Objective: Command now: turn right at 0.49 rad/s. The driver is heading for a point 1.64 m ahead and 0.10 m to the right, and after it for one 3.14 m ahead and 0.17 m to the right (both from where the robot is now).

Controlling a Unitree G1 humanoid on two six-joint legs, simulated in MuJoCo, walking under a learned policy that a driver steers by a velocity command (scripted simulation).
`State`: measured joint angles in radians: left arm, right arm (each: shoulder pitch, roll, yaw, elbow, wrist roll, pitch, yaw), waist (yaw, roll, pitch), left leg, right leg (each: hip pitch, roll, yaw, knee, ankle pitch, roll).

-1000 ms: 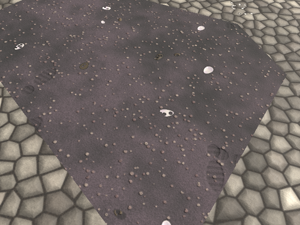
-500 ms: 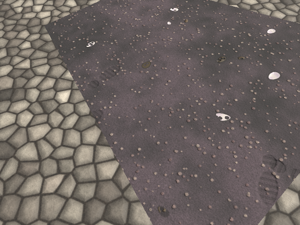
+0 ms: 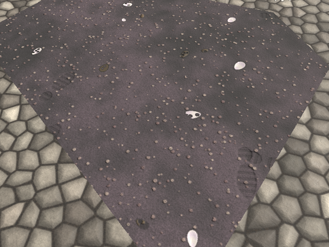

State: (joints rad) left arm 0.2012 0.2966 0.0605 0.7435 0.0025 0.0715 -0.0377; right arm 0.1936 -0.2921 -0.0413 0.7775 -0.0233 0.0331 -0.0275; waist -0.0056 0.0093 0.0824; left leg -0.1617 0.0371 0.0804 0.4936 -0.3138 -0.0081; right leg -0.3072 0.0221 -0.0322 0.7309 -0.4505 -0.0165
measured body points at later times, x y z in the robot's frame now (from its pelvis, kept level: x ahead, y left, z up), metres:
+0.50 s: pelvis -0.01 -0.01 +0.01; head +0.03 -0.03 +0.45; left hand +0.16 +0.24 -0.11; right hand +0.06 -0.32 -0.11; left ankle +0.04 +0.11 -0.70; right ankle -0.01 -0.09 -0.74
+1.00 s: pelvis +0.01 +0.00 +0.00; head +0.01 +0.00 +0.45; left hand +0.15 +0.24 -0.13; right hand +0.01 -0.27 -0.13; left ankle +0.03 +0.10 -0.73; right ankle -0.07 -0.09 -0.74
